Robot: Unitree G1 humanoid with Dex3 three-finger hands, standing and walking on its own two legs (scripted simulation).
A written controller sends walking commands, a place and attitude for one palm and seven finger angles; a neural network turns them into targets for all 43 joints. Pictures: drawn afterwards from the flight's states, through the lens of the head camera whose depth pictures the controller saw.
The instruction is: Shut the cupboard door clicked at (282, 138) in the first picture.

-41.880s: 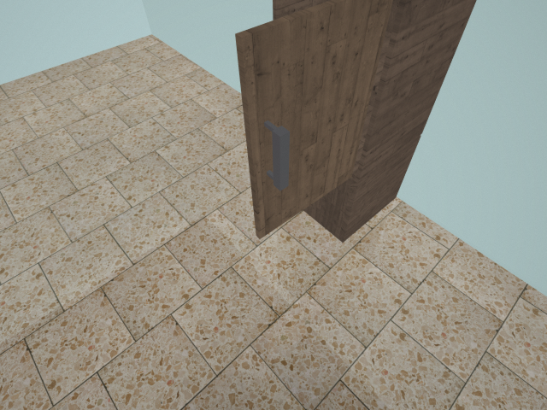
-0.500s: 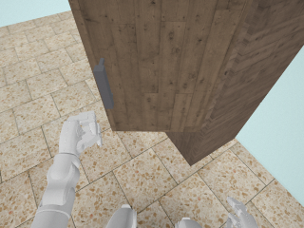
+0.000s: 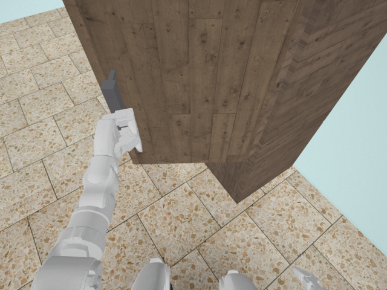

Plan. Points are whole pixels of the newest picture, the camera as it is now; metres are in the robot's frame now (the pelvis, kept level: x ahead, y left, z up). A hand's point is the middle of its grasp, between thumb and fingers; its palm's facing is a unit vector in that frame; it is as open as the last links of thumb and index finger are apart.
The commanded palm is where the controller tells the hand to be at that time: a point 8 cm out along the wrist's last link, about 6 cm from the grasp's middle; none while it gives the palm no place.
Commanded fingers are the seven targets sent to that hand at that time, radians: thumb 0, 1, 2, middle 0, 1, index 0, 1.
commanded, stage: bring the fist close to the handle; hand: left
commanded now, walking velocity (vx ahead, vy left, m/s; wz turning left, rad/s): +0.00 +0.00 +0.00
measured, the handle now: (120, 105) +0.51 +0.18 +0.06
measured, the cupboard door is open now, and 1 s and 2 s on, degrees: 58 54 39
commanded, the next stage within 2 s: push the door shut along its arc in 0.38 s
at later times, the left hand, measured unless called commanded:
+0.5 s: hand (134, 133) +0.42 +0.13 +0.07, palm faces +0.01 -1.00 -0.03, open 3.1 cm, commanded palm +0.40 +0.18 +0.06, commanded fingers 0.00 0.90 0.90 -1.30 -1.50 -1.30 -1.50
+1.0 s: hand (137, 119) +0.46 +0.13 +0.07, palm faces -0.08 -1.00 -0.04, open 3.1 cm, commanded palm +0.46 +0.17 +0.06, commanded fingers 0.00 0.90 0.90 -1.30 -1.50 -1.30 -1.50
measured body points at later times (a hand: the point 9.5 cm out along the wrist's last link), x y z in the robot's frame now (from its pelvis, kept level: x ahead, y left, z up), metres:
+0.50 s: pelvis +0.00 -0.01 +0.00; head +0.07 -0.01 +0.44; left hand +0.42 +0.18 +0.07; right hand +0.07 -0.27 -0.12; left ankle +0.07 +0.13 -0.66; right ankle +0.00 -0.12 -0.66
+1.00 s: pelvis -0.01 +0.01 -0.01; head +0.09 +0.00 +0.43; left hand +0.46 +0.19 +0.07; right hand +0.03 -0.26 -0.14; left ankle +0.07 +0.13 -0.66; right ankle +0.00 -0.12 -0.66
